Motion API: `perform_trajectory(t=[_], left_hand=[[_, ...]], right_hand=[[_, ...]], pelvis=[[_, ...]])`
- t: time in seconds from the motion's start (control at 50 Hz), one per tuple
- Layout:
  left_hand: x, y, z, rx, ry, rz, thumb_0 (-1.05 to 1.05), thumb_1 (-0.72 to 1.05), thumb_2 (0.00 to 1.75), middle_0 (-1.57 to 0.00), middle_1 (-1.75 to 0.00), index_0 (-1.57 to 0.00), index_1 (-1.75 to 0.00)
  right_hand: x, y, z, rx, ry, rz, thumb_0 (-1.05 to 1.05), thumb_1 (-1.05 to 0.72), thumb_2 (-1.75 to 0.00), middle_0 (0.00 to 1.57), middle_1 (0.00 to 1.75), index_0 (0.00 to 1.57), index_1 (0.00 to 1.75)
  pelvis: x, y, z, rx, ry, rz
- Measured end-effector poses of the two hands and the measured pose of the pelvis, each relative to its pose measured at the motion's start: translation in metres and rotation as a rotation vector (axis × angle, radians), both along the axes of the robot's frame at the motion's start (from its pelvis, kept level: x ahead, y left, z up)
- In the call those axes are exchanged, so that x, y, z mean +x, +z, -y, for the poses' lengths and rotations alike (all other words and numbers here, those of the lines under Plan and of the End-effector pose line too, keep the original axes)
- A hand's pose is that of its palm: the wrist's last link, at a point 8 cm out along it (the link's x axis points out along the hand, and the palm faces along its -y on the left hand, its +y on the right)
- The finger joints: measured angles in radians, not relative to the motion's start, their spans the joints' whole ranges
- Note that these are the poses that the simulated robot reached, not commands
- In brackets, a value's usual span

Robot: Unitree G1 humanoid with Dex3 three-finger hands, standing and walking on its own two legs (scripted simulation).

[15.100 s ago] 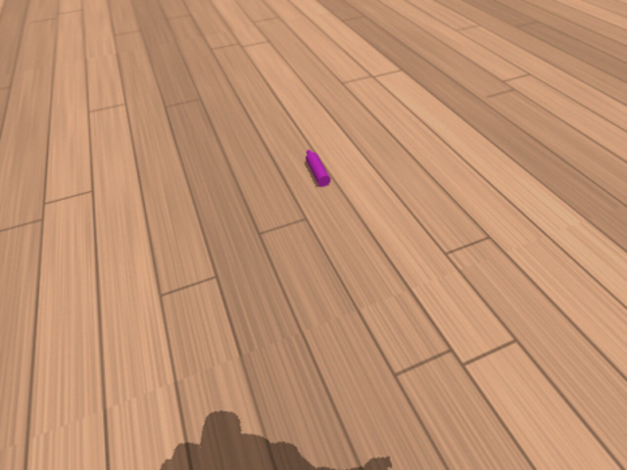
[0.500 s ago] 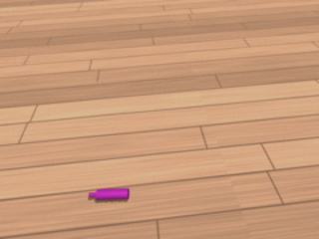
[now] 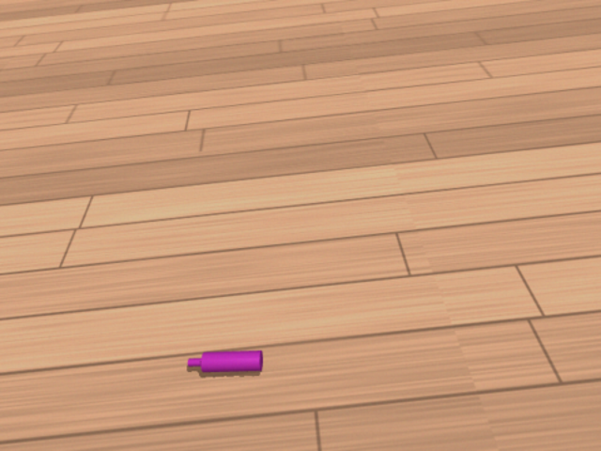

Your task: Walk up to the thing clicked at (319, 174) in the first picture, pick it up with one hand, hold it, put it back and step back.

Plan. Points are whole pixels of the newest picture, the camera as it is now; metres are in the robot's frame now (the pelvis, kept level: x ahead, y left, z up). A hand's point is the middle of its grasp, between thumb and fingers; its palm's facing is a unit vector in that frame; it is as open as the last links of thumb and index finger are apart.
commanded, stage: walk up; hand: left
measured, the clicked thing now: (224, 361) +0.52 +0.35 -0.74
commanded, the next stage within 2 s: none
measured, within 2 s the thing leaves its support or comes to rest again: neither
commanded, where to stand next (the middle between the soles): +0.10 +0.05 m, yaw -1 degrees
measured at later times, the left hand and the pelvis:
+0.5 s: hand out of the picture +0.11 +0.36 -0.17, palm faces -0.06 -0.93 -0.36, open 7.4 cm; pelvis +0.04 +0.09 -0.01, yaw -2 degrees
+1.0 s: hand out of the picture +0.16 +0.29 -0.16, palm faces -0.04 -0.94 -0.35, open 7.4 cm; pelvis +0.04 +0.04 -0.02, yaw -2 degrees
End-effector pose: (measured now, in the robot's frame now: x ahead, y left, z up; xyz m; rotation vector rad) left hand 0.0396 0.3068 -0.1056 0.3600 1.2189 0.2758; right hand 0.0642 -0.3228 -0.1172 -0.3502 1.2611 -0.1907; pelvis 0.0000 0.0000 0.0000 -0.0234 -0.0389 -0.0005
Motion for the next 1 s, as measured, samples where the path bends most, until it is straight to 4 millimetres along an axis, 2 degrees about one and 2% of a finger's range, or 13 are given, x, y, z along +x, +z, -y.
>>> perform_trajectory(t=[0.06, 0.14, 0.2, 0.28, 0.36, 0.46, 0.54, 0.62, 0.7, 0.76, 0.88, 1.0], left_hand=[[-0.011, 0.003, -0.029, 0.037, 0.018, -0.029, 0.01, 0.9, 0.89, -0.21, -0.3, -0.2, -0.3], [-0.015, -0.002, -0.074, 0.063, 0.026, -0.059, 0.01, 0.9, 0.89, -0.21, -0.3, -0.2, -0.3], [-0.005, -0.016, -0.104, 0.06, 0.027, -0.075, 0.01, 0.9, 0.89, -0.21, -0.3, -0.2, -0.3], [0.016, -0.021, -0.114, 0.019, 0.024, -0.074, 0.01, 0.91, 0.89, -0.2, -0.3, -0.2, -0.3], [0.036, -0.025, -0.111, -0.029, 0.002, -0.065, 0.01, 0.91, 0.89, -0.2, -0.3, -0.2, -0.3], [0.062, -0.027, -0.102, -0.056, -0.041, -0.062, 0.01, 0.91, 0.89, -0.2, -0.3, -0.2, -0.3], [0.082, -0.025, -0.092, -0.056, -0.071, -0.04, 0.01, 0.91, 0.89, -0.2, -0.3, -0.2, -0.3], [0.098, -0.023, -0.078, -0.042, -0.098, -0.004, 0.01, 0.91, 0.89, -0.2, -0.3, -0.2, -0.3], [0.101, -0.022, -0.057, -0.02, -0.116, 0.027, 0.01, 0.91, 0.89, -0.2, -0.3, -0.2, -0.3], [0.098, -0.016, -0.04, -0.03, -0.128, 0.03, 0.01, 0.91, 0.89, -0.2, -0.3, -0.2, -0.3], [0.103, -0.011, -0.02, -0.048, -0.136, 0.061, 0.01, 0.9, 0.89, -0.21, -0.3, -0.2, -0.3], [0.109, -0.02, -0.023, -0.073, -0.1, 0.105, 0.01, 0.9, 0.89, -0.21, -0.3, -0.2, -0.3]], right_hand=[[0.004, -0.001, -0.009, -0.006, 0.001, -0.007, 0.0, -0.9, -0.89, 0.21, 0.3, 0.2, 0.3], [0.015, -0.003, -0.036, -0.019, 0.013, -0.015, 0.0, -0.9, -0.89, 0.2, 0.3, 0.2, 0.3], [0.023, -0.007, -0.064, -0.032, 0.011, 0.006, 0.0, -0.9, -0.89, 0.2, 0.3, 0.2, 0.3], [0.028, 0.0, -0.102, -0.003, 0.009, 0.025, 0.0, -0.9, -0.89, 0.21, 0.3, 0.2, 0.3], [0.042, 0.006, -0.121, 0.006, 0.006, 0.076, 0.0, -0.9, -0.89, 0.21, 0.3, 0.2, 0.3], [0.055, 0.009, -0.118, -0.022, -0.011, 0.134, 0.0, -0.9, -0.89, 0.21, 0.3, 0.2, 0.3], [0.054, 0.01, -0.097, -0.06, -0.023, 0.143, 0.0, -0.89, -0.89, 0.21, 0.3, 0.2, 0.3], [0.048, 0.006, -0.067, -0.09, -0.029, 0.132, 0.0, -0.9, -0.89, 0.21, 0.3, 0.2, 0.3], [0.043, -0.006, -0.036, -0.098, -0.053, 0.117, 0.0, -0.9, -0.89, 0.21, 0.3, 0.2, 0.3], [0.04, -0.008, -0.029, -0.085, -0.071, 0.105, 0.0, -0.9, -0.89, 0.21, 0.3, 0.2, 0.3], [0.03, -0.013, -0.034, -0.042, -0.066, 0.072, 0.0, -0.9, -0.89, 0.21, 0.3, 0.2, 0.3], [0.021, -0.014, -0.054, -0.015, -0.035, 0.031, 0.0, -0.9, -0.89, 0.21, 0.3, 0.2, 0.3]], pelvis=[[0.006, -0.003, -0.018, -0.007, 0.014, 0.0], [0.015, -0.012, -0.046, -0.013, 0.029, 0.003], [0.02, -0.021, -0.068, 0.021, 0.024, 0.02], [0.029, -0.014, -0.081, 0.007, 0.026, 0.014], [0.039, -0.009, -0.09, 0.011, -0.001, 0.012], [0.045, -0.01, -0.092, 0.016, -0.027, 0.019], [0.044, -0.012, -0.084, 0.018, -0.037, 0.016], [0.042, -0.018, -0.066, 0.024, -0.05, 0.005], [0.04, -0.027, -0.047, 0.004, -0.053, 0.016], [0.04, -0.022, -0.04, 0.029, -0.067, 0.017], [0.042, -0.017, -0.036, 0.03, -0.051, 0.0], [0.041, -0.018, -0.036, 0.055, -0.03, 0.013]])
